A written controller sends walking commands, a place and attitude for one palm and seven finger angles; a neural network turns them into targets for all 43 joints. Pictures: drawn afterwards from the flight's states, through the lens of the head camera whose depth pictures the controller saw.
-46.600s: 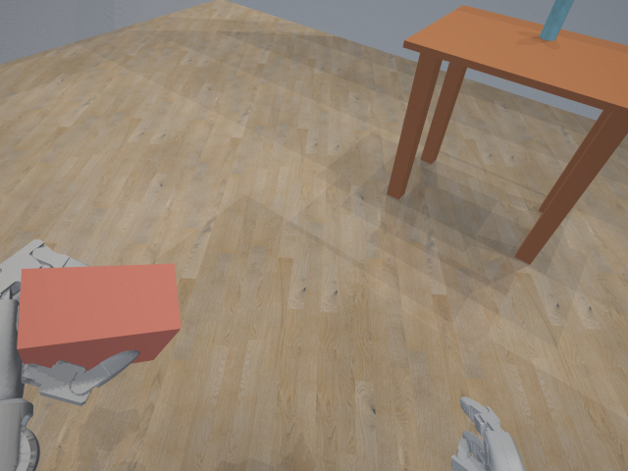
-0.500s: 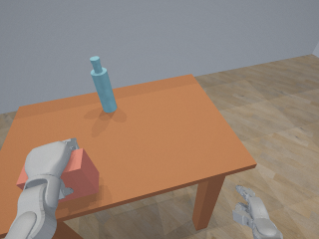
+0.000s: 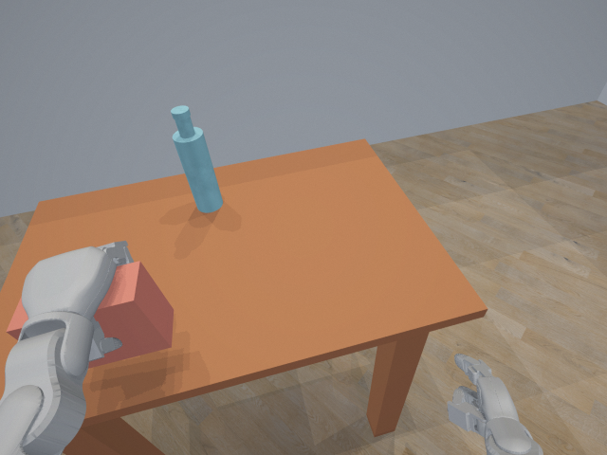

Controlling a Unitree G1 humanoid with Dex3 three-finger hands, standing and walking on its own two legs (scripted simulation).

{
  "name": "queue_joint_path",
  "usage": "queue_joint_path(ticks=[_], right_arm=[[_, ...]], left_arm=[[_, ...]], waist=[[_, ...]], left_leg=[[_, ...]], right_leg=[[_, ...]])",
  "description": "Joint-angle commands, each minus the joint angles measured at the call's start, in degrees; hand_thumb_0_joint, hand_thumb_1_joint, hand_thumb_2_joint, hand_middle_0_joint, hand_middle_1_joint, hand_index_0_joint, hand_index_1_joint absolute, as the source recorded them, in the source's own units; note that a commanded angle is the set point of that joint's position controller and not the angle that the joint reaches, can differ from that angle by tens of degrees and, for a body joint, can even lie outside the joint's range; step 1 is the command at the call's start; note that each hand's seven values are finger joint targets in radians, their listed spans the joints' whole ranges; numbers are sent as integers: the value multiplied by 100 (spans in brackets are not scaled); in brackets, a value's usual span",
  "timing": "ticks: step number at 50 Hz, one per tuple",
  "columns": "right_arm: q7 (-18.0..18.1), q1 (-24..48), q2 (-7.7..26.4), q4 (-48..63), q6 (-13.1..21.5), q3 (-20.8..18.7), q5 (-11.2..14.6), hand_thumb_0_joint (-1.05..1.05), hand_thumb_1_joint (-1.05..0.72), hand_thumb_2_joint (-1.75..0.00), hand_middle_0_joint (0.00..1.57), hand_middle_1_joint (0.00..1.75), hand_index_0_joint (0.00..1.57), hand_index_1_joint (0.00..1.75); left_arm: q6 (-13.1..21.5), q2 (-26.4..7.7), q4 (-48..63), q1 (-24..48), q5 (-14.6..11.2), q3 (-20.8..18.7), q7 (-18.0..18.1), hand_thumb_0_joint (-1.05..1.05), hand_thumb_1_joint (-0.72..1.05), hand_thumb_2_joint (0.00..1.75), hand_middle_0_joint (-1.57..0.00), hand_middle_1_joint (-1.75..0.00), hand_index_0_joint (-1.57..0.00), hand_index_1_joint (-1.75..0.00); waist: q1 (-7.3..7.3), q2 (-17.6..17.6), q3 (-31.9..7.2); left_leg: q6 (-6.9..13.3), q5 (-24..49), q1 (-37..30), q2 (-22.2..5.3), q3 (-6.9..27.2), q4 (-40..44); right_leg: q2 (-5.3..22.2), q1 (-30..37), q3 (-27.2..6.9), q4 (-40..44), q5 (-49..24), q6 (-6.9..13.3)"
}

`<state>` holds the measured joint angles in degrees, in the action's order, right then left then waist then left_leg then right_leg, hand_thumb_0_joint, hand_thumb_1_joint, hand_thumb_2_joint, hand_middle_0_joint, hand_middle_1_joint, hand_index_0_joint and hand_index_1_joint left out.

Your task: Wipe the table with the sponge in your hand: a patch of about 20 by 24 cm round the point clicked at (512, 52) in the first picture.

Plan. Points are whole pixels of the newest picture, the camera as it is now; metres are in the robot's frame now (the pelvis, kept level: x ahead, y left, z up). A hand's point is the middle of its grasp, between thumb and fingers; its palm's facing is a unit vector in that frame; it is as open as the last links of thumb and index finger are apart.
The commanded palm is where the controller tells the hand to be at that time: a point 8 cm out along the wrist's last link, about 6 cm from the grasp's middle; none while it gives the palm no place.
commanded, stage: lift the sponge slowly off the table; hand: left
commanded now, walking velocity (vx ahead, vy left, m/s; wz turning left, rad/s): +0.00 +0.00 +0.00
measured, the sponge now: (108, 326) +0.22 +0.31 +0.07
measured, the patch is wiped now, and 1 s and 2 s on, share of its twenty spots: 1.00 1.00 1.00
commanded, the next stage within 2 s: bring the sponge back beside the body in 0.30 s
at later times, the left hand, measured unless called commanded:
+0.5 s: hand (101, 293) +0.24 +0.30 +0.12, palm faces +0.05 -0.11 -0.99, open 9.9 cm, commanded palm +0.21 +0.30 +0.20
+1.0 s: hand (97, 304) +0.22 +0.29 +0.12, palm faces +0.08 -0.11 -0.99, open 9.9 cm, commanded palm +0.19 +0.29 +0.19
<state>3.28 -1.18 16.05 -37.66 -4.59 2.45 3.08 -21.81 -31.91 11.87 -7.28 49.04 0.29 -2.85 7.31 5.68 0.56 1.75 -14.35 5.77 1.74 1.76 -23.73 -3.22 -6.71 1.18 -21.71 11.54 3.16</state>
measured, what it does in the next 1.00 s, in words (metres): stands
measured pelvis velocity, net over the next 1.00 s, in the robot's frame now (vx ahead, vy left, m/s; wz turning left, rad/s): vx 0.01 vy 0.01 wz -0.01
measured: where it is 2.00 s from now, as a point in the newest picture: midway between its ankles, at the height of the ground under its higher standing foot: outside the picture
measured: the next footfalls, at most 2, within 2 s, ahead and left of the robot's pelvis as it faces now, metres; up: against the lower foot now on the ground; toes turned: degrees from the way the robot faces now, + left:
none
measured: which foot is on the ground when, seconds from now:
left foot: down 0.00-1.00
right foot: down 0.00-1.00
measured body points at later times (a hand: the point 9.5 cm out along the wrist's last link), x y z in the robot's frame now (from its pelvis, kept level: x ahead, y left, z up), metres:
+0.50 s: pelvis +0.00 +0.01 +0.00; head -0.01 -0.02 +0.45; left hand +0.23 +0.30 +0.17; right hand +0.26 -0.18 -0.07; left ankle -0.01 +0.10 -0.74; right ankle +0.01 -0.09 -0.74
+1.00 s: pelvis +0.01 +0.01 +0.00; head -0.01 -0.02 +0.45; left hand +0.21 +0.30 +0.18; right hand +0.26 -0.18 -0.08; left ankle -0.01 +0.10 -0.74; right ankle +0.01 -0.09 -0.74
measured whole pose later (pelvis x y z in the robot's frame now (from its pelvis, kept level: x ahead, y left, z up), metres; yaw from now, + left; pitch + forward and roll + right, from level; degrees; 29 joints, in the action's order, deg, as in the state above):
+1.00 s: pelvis +0.01 +0.01 +0.00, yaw +0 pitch -3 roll -1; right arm 1.3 -0.4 15.3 -36.1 -5.9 3.5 2.7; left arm -25.5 -31.6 21.6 -11.9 49.0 1.1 -4.1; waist 7.9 5.8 0.2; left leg 2.6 -14.7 5.7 2.4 1.2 -23.5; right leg -2.6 -7.0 0.4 -21.9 12.0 2.3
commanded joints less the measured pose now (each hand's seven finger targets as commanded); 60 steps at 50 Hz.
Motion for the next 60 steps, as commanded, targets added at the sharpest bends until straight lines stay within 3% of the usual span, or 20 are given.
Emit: queue_joint_path(ticks=[1,4,10,11,15,16,20,21,25,32,36,37,43,45,48,50,53,55,58,60], right_arm=[[50,1257,448,1085,414,-160,4,0,-90,-90,20,30,20,30],[20,1249,507,1006,336,-179,4,0,-90,-90,20,30,20,30],[-74,1567,503,1133,316,-127,36,0,-90,-90,20,30,20,30],[-87,1434,479,1159,291,-105,14,0,-90,-90,20,30,20,30],[-102,1580,520,1149,206,-88,72,0,-90,-90,20,30,20,30],[-92,1446,507,1172,203,-67,48,0,-90,-90,20,30,20,30],[-61,1520,505,1210,253,-68,32,0,-90,-90,20,30,20,30],[-55,1367,448,1233,276,-64,3,0,-90,-90,20,30,20,30],[-57,1453,443,1198,316,-71,7,0,-90,-90,20,30,20,30],[-152,1354,433,1156,287,-113,-9,0,-90,-90,20,30,20,30],[-189,1420,439,1224,219,-83,5,0,-90,-90,20,30,20,30],[-198,1403,464,1180,203,-103,19,0,-90,-90,20,30,20,30],[-180,1380,459,1247,172,-92,-25,0,-90,-90,20,30,20,30],[-170,1520,462,1273,207,-93,-10,0,-90,-90,20,30,20,30],[-170,1301,442,1225,178,-110,-37,0,-90,-90,20,30,20,30],[-163,1499,443,1237,194,-98,2,0,-90,-90,20,30,20,30],[-157,1366,463,1197,165,-111,-18,0,-90,-90,20,30,20,30],[-158,1576,442,1268,223,-102,17,0,-90,-90,20,30,20,30],[-172,1386,441,1251,202,-123,-31,0,-90,-90,20,30,20,30],[-167,1553,436,1302,227,-97,-3,0,-90,-90,20,30,20,30]], left_arm=[[138,-1294,1348,1769,194,-799,256,0,10,130,-120,-160,-120,-160],[42,-1529,1125,1551,174,-1037,234,0,10,130,-120,-160,-120,-160],[-292,-1519,1326,1526,133,-1031,95,0,10,130,-120,-160,-120,-160],[-349,-1341,1202,1328,98,-889,45,0,10,130,-120,-160,-120,-160],[-493,-1368,1129,1488,144,-821,-101,0,10,130,-120,-160,-120,-160],[-483,-1200,1157,1632,164,-622,-136,0,10,130,-120,-160,-120,-160],[-282,-1593,1560,1823,241,-919,-101,0,10,130,-120,-160,-120,-160],[-225,-1442,1584,1777,275,-819,-84,0,10,130,-120,-160,-120,-160],[-79,-1375,1702,1788,291,-800,35,0,10,130,-120,-160,-120,-160],[-260,-1280,1641,1269,230,-880,174,0,10,130,-120,-160,-120,-160],[-460,-957,1697,926,136,-608,62,0,10,130,-120,-160,-120,-160],[-454,-1125,1697,921,130,-750,62,0,10,130,-120,-160,-120,-160],[-396,-1181,2040,859,214,-737,61,0,10,130,-120,-160,-120,-160],[-366,-1426,2270,870,298,-962,113,0,10,130,-120,-160,-120,-160],[-287,-1283,2043,572,222,-913,158,0,10,130,-120,-160,-120,-160],[-341,-1363,2035,608,213,-1012,174,0,10,130,-120,-160,-120,-160],[-349,-1211,1940,581,159,-858,161,0,10,130,-120,-160,-120,-160],[-362,-1197,2231,563,159,-854,145,0,10,130,-120,-160,-120,-160],[-308,-1066,2239,233,108,-739,94,0,10,130,-120,-160,-120,-160],[-332,-1207,2355,229,154,-880,98,0,10,130,-120,-160,-120,-160]], waist=[[-82,91,-1163],[-51,-80,-1147],[41,-18,-1229],[53,-209,-1251],[-57,-307,-965],[-76,-253,-1068],[-37,-108,-1357],[-3,-100,-1462],[-37,232,-1167],[67,-60,-1359],[23,-231,-1163],[-7,-325,-1122],[18,-31,-1185],[47,52,-1264],[41,-112,-1150],[29,-106,-949],[4,-69,-934],[9,105,-1047],[26,-59,-1102],[27,-82,-1023]], left_leg=[[155,1389,-48,9,295,260],[129,1495,40,7,307,301],[112,1613,120,-25,369,342],[124,1632,209,-27,311,326],[122,1400,258,-66,335,348],[136,1434,256,-63,277,328],[159,1467,80,-69,388,342],[169,1601,52,-50,327,295],[133,1464,-9,-96,412,371],[84,1904,28,-98,389,359],[113,1783,128,-119,357,344],[99,1770,138,-131,381,343],[141,1840,59,-109,370,294],[143,1808,15,-115,438,262],[137,1827,10,-103,380,240],[131,1616,59,-105,426,246],[118,1621,80,-102,386,265],[123,1615,25,-101,435,253],[140,1775,11,-100,394,215],[144,1637,64,-116,456,238]], right_leg=[[220,500,-592,319,-840,184],[248,595,-605,304,-1039,164],[214,651,-697,206,-1163,221],[260,726,-510,138,-1208,177],[210,407,-650,248,-921,172],[249,468,-485,188,-975,152],[190,586,-625,185,-958,194],[232,677,-436,122,-1026,175],[154,461,-609,262,-817,234],[215,717,-485,130,-1294,219],[202,602,-444,125,-1243,192],[213,548,-481,146,-1237,173],[211,603,-487,109,-1307,188],[153,623,-710,95,-1278,234],[202,594,-539,142,-1281,190],[154,426,-766,213,-1078,224],[195,436,-579,208,-1057,189],[147,452,-755,181,-1052,230],[201,533,-539,139,-1263,174],[156,475,-723,145,-1124,203]])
